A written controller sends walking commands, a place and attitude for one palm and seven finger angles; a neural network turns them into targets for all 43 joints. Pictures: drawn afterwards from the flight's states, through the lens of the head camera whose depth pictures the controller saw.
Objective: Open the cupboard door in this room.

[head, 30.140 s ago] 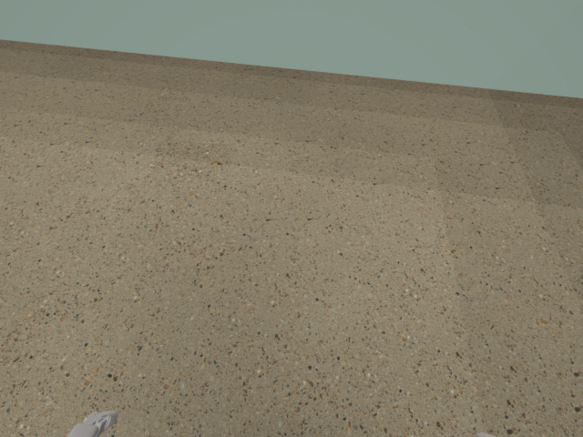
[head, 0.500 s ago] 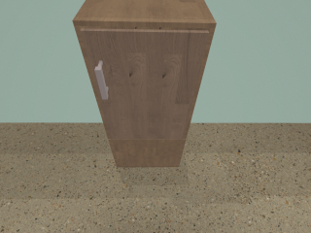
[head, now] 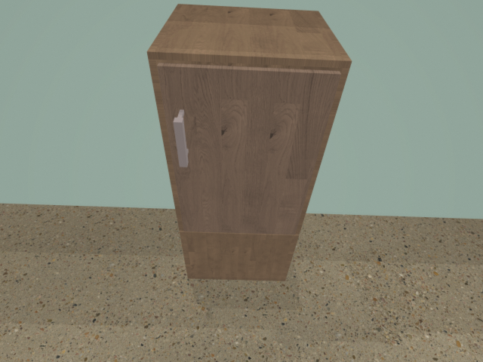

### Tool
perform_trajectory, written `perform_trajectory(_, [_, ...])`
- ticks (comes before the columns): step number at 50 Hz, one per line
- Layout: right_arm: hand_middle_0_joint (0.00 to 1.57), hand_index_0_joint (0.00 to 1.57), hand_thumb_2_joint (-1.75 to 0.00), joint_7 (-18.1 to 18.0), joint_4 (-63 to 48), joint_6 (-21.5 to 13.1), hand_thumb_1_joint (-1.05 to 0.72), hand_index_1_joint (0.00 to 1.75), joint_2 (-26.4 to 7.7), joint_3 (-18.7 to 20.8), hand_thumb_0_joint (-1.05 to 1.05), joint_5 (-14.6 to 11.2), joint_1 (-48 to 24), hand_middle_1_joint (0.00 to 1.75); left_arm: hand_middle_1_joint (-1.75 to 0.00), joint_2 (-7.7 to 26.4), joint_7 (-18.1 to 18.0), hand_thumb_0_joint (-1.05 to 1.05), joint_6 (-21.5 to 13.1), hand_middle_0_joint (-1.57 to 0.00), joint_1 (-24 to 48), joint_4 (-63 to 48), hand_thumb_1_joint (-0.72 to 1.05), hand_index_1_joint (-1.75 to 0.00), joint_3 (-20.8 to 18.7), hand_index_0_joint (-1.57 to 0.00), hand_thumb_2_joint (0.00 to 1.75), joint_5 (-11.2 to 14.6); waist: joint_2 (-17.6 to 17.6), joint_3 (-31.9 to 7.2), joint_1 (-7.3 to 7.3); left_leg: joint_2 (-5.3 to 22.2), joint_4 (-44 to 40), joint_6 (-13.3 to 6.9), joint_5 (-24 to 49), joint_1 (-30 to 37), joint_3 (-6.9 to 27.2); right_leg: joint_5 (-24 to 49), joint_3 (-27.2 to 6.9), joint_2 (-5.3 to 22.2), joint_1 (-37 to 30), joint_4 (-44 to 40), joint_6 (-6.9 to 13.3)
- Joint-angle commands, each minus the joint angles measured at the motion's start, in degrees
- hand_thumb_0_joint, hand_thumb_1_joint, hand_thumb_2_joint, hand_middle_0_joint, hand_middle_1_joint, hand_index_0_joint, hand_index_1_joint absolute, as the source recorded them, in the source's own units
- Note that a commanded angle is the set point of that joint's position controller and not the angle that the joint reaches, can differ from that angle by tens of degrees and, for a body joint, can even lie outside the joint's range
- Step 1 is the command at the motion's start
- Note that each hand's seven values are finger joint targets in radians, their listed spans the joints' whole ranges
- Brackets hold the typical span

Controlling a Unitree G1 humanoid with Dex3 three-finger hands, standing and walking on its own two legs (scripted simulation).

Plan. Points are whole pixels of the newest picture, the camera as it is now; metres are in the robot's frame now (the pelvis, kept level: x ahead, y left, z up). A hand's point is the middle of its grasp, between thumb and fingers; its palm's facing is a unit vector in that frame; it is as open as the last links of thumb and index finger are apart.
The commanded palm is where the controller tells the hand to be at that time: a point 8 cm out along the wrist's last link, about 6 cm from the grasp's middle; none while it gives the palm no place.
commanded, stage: look again from close up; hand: left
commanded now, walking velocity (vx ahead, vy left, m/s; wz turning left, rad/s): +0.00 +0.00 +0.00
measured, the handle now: (182, 138) +0.60 +0.19 +0.05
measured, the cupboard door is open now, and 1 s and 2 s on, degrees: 0 0 0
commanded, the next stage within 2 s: shuffle to correct the standing spot in 0.10 s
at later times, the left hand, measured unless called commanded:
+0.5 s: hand out of the picture -0.06 +0.18 -0.17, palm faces +0.03 -0.98 -0.20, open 7.4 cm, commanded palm none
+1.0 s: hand out of the picture +0.07 +0.13 -0.18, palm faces +0.04 -0.98 -0.20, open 7.3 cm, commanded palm none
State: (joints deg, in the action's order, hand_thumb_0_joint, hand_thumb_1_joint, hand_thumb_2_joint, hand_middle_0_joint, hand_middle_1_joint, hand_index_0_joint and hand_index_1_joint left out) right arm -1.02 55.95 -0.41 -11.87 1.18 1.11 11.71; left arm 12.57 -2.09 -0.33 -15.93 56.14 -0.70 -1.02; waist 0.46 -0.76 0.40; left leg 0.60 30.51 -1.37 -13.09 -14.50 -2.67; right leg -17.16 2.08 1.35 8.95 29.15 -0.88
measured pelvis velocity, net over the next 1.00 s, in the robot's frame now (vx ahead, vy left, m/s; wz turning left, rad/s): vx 0.07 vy -0.04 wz -0.02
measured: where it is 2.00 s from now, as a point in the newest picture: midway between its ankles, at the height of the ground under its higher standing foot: outside the picture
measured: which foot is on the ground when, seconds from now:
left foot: down 0.00-1.00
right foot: down 0.00-0.74, up 0.76-0.96, down 0.98-1.00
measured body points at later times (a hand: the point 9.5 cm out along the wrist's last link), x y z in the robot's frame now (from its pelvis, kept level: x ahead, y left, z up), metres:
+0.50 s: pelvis -0.01 -0.01 +0.00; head -0.02 -0.01 +0.45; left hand -0.06 +0.23 -0.15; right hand -0.02 -0.24 -0.15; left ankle +0.04 +0.10 -0.73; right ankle -0.01 -0.13 -0.73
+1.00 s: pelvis +0.07 -0.04 +0.00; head +0.07 -0.04 +0.45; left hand +0.07 +0.18 -0.16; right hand +0.03 -0.24 -0.16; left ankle +0.06 +0.08 -0.73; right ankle +0.11 -0.17 -0.74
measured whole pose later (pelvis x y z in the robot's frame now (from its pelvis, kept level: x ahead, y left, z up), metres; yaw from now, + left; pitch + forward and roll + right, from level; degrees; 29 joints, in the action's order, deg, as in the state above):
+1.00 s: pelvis +0.07 -0.04 +0.00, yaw -1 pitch -1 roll +2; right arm -2.1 63.4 -1.2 -4.7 1.3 0.9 20.6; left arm 8.1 -2.3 -0.6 -19.1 60.5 -2.2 -1.4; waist 1.9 1.2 -0.6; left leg 2.8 30.0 0.6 -16.9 -11.3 -8.7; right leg -10.9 3.5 4.6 17.9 31.5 -0.9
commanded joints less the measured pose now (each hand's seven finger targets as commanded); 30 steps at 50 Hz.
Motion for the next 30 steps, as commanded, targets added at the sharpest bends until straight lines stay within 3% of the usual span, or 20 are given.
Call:
perform_trajectory(1, [0.2, 0.2, -0.9, 0.1, -2.6, -1.0, -0.9, 0.3, -9.2, 1.8, 0.0, 0.0, 0.5, 0.3, -0.3, 7.7, 0.0, 0.0, -0.7, -0.2, -1.7, -2.9, 0.9, -0.3, -1.4, -0.2, 0.9, -0.4, -1.9, 4.3, -0.37, 5.5, -9.7, -1.0, -0.6, -0.9, 7.5, 3.8, -4.1, 4.1, 4.8, -6.7, 2.1])
perform_trajectory(10, [0.2, 0.2, -0.9, 0.5, -1.3, -0.9, -0.9, 0.3, -10.6, 1.8, 0.0, -0.1, 0.1, 0.3, -0.3, 8.1, 0.4, 0.0, -0.6, -0.2, -2.3, -1.1, 0.9, -0.3, -1.3, -0.2, 0.9, -0.4, -2.9, 3.1, -0.25, 6.0, -14.0, -0.7, -7.7, -1.4, 9.4, 2.3, -3.5, 4.3, 3.0, -8.1, 1.7])
perform_trajectory(12, [0.2, 0.2, -0.9, 0.5, 0.4, -0.3, -0.9, 0.3, -7.1, 0.9, 0.0, 0.0, 2.2, 0.3, -0.3, 3.9, 0.3, 0.0, -0.1, -0.2, -5.1, 1.0, 0.9, -0.3, -0.3, -0.2, 0.9, -0.4, -2.6, 2.4, -0.54, 6.3, -15.2, -0.2, -13.2, -0.6, 9.6, -2.0, -2.5, 3.6, 3.4, -7.9, 1.0])
perform_trajectory(13, [0.2, 0.2, -0.9, 0.5, 0.8, 0.1, -0.9, 0.3, -7.2, 1.0, 0.0, 0.1, 3.2, 0.3, -0.3, 3.8, 0.4, 0.0, 0.2, -0.2, -6.2, 1.3, 0.9, -0.3, -0.4, -0.2, 0.9, -0.6, -3.6, 1.7, -0.49, 6.9, -16.3, -0.5, -17.4, -0.3, 10.4, -4.8, -1.4, 2.8, 3.5, -6.6, 1.0])
perform_trajectory(16, [0.2, 0.2, -0.9, 0.2, 1.4, 0.8, -0.9, 0.3, -9.3, 2.0, 0.0, 0.2, 3.6, 0.3, -0.3, 3.0, 0.9, 0.0, 0.9, -0.2, -8.5, 2.2, 0.9, -0.3, -0.6, -0.2, 0.9, -1.0, -5.8, 5.1, -0.14, 9.7, -20.2, -2.1, -27.3, -3.8, 14.1, -7.1, 1.0, 0.7, 5.0, -2.7, 1.1])
perform_trajectory(19, [0.2, 0.2, -0.9, -0.2, 2.0, 0.8, -0.9, 0.3, -9.3, 2.3, 0.0, 0.2, 4.5, 0.3, -0.3, 1.8, 1.3, 0.0, 1.2, -0.2, -10.5, 2.9, 0.9, -0.3, -0.8, -0.2, 0.9, -1.0, -5.6, 7.5, 0.26, 10.8, -20.0, -3.1, -26.3, -5.1, 14.3, -4.7, 1.4, 0.3, 5.5, -1.9, 1.7])
perform_trajectory(21, [0.2, 0.2, -0.9, -0.5, 2.5, 0.6, -0.9, 0.3, -8.6, 2.4, 0.0, 0.2, 5.7, 0.3, -0.3, 1.1, 1.5, 0.0, 1.0, -0.2, -11.5, 3.4, 0.9, -0.3, -0.9, -0.2, 0.9, -0.8, -5.0, 6.5, 0.16, 10.4, -18.2, -3.1, -23.5, -4.3, 12.8, -3.6, 0.9, 0.4, 4.5, -3.2, 2.2])
perform_trajectory(24, [0.2, 0.2, -0.9, -0.5, 2.8, 0.4, -0.9, 0.3, -6.4, 2.3, 0.0, 0.1, 6.2, 0.3, -0.3, 1.5, 1.4, 0.0, 0.5, -0.2, -13.3, 3.8, 0.9, -0.3, -1.3, -0.2, 0.9, -0.8, -1.2, 7.1, 0.61, 7.4, -12.5, -2.1, -21.0, -6.2, 8.5, -8.5, -3.1, 2.5, 4.2, -7.6, 3.3])
perform_trajectory(25, [0.2, 0.2, -0.9, -0.5, 2.7, 0.4, -0.9, 0.3, -5.1, 2.1, 0.0, 0.1, 6.3, 0.3, -0.3, 2.0, 1.2, 0.0, 0.4, -0.2, -13.9, 3.9, 0.9, -0.3, -1.6, -0.2, 0.9, -0.8, 1.6, 8.1, 0.66, 5.5, -8.5, -1.5, -19.7, -8.0, 6.4, -12.3, -6.5, 4.1, 4.7, -10.3, 4.2])
perform_trajectory(27, [0.2, 0.2, -0.9, -0.1, 2.3, 0.2, -0.9, 0.3, -1.4, 1.5, 0.0, 0.0, 6.0, 0.3, -0.3, 4.0, 0.7, 0.0, 0.0, -0.2, -15.4, 4.6, 0.9, -0.3, -2.4, -0.2, 0.9, -0.5, 11.5, 8.7, 1.08, 0.8, 4.8, -0.3, -12.7, -12.6, -1.3, -20.9, -15.6, 10.2, 3.2, -17.5, 7.5])
perform_trajectory(28, [0.2, 0.2, -0.9, 0.1, 1.7, 0.1, -0.9, 0.3, -0.7, 1.4, 0.0, 0.0, 4.7, 0.3, -0.3, 4.5, 0.3, 0.0, -0.3, -0.2, -16.2, 4.8, 0.9, -0.3, -2.7, -0.2, 0.9, -0.3, 13.0, 9.2, 1.5, 1.0, 10.2, -0.3, -11.1, -14.6, -2.3, -21.9, -19.1, 13.2, 2.9, -20.0, 9.2])
perform_trajectory(30, [0.2, 0.2, -0.9, 0.4, 1.3, -0.5, -0.9, 0.3, -0.1, 1.5, 0.0, 0.0, 4.0, 0.3, -0.3, 3.0, 0.1, 0.0, -1.0, -0.2, -15.6, 5.0, 0.9, -0.3, -2.8, -0.2, 0.9, -0.4, 8.4, 9.5, 0.58, 2.5, 16.2, -0.7, -11.8, -16.9, -1.5, -14.1, -18.7, 14.3, 1.9, -19.0, 11.5])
